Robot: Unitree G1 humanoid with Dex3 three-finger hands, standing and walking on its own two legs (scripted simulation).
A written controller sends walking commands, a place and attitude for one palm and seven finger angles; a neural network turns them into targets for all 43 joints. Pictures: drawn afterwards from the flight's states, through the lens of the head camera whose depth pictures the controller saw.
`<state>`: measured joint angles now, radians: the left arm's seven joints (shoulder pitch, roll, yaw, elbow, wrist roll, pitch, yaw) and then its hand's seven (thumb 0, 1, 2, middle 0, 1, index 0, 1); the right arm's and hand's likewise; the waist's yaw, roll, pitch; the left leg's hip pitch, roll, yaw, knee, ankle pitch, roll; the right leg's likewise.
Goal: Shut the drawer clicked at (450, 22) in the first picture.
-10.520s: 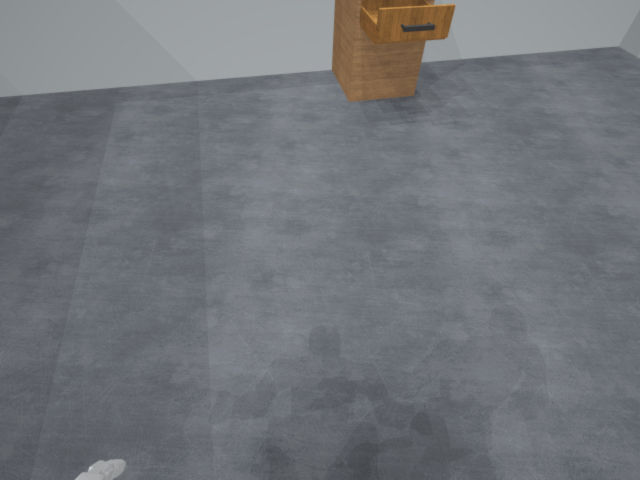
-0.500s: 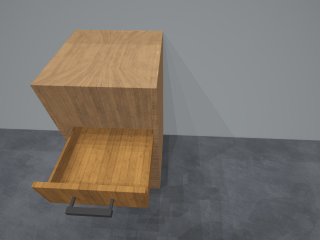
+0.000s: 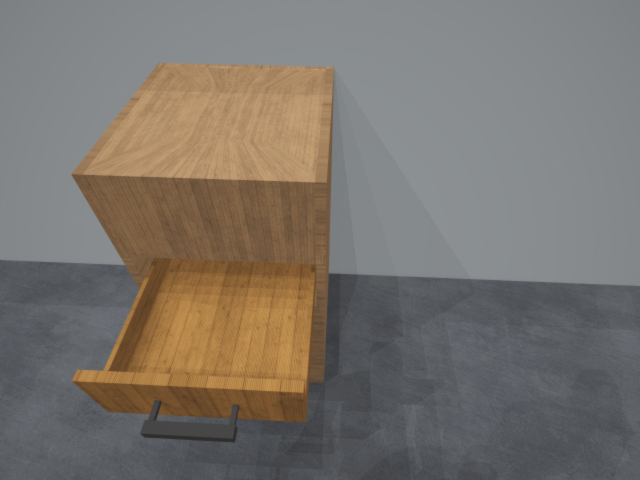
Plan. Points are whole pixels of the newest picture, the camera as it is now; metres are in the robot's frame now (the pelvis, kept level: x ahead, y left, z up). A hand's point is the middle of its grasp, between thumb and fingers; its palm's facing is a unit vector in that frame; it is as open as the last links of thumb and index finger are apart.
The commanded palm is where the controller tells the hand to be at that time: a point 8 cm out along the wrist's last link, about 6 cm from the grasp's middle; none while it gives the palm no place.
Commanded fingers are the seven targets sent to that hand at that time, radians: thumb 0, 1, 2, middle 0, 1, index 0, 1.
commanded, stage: come to a stop and stand still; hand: left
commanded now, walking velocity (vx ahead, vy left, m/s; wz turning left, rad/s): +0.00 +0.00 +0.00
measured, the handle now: (192, 419) +0.26 +0.25 -0.24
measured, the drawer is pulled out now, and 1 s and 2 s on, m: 0.27 0.27 0.27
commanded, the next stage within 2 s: look again from close up in 0.12 s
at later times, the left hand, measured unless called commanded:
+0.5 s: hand out of the picture -0.02 +0.19 -0.19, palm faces +0.03 -0.98 -0.19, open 7.4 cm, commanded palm none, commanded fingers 0.00 0.90 0.90 -0.20 -0.30 -0.20 -0.30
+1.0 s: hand out of the picture +0.10 +0.22 -0.07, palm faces +0.23 -0.96 -0.14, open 7.2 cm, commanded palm +0.04 +0.26 -0.08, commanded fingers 0.00 0.90 0.90 -0.40 -0.52 -0.40 -0.52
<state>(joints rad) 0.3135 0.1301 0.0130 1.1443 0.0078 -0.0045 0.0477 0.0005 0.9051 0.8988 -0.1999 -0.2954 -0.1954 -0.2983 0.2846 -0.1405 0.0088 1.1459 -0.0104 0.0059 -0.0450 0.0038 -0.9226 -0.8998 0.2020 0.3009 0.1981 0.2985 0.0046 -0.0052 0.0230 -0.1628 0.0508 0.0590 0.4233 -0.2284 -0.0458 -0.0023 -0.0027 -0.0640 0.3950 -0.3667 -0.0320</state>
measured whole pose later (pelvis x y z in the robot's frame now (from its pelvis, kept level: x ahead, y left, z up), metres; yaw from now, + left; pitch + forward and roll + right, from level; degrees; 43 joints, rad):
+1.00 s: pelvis -0.06 +0.03 -0.02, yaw +2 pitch +5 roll +0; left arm 0.48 0.15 0.04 0.20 -0.14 -0.15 0.07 0.01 0.91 0.90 -0.25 -0.35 -0.24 -0.35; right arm 0.30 -0.22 -0.01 0.83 0.02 -0.23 -0.06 0.01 -0.92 -0.90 0.21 0.30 0.20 0.30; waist -0.04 0.03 -0.05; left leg -0.51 0.00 0.03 0.67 -0.23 0.02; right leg -0.36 -0.05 -0.08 0.70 -0.42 0.01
